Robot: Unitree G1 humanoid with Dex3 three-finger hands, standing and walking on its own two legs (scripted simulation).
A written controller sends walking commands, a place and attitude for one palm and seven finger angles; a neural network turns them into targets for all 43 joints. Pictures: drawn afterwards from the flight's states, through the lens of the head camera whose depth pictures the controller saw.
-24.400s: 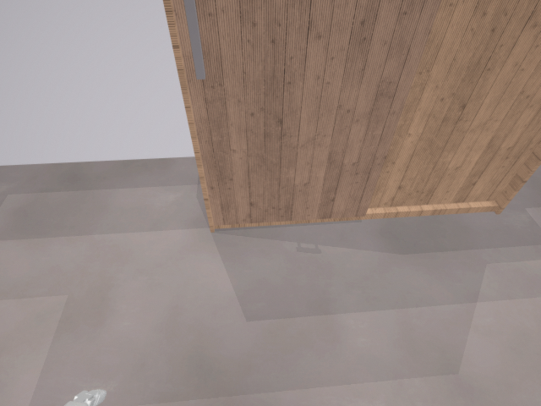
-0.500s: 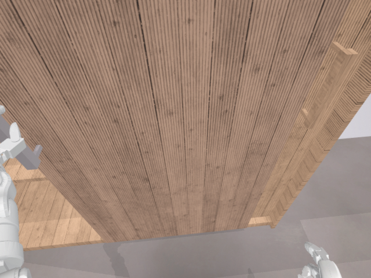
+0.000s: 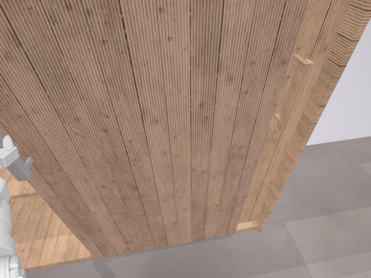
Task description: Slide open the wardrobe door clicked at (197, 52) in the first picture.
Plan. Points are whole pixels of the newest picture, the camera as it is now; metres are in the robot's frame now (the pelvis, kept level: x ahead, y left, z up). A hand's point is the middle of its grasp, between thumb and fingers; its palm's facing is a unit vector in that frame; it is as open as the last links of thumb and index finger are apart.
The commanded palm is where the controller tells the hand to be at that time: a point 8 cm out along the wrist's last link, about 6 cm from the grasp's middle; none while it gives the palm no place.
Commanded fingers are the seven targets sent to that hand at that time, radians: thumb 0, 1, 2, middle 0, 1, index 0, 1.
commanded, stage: stop walking and hold the door there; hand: left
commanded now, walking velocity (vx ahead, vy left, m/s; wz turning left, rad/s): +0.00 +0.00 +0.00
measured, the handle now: (4, 141) +0.37 +0.43 +0.13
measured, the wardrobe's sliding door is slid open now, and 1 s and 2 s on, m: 0.55 0.55 0.55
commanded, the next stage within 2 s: loosen the grip on the handle in 1.32 s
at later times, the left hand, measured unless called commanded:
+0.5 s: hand (9, 154) +0.33 +0.40 +0.13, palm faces +0.56 -0.77 -0.30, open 6.1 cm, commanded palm +0.29 +0.40 +0.10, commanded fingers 0.00 0.90 0.90 -0.45 -1.40 -0.45 -1.40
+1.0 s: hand (9, 154) +0.33 +0.39 +0.13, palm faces +0.49 -0.84 -0.22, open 5.8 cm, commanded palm +0.29 +0.41 +0.10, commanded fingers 0.00 0.90 0.90 -0.45 -1.40 -0.45 -1.40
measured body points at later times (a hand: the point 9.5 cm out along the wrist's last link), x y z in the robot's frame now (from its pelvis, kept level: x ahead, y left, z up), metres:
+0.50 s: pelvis -0.01 +0.06 -0.01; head +0.00 +0.03 +0.44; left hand +0.29 +0.44 +0.15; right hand +0.13 -0.22 -0.13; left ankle +0.03 +0.17 -0.74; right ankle -0.01 -0.10 -0.74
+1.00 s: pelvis -0.03 +0.09 +0.00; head -0.03 +0.08 +0.45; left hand +0.29 +0.44 +0.14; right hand +0.09 -0.16 -0.12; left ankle +0.03 +0.17 -0.74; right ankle -0.07 +0.00 -0.74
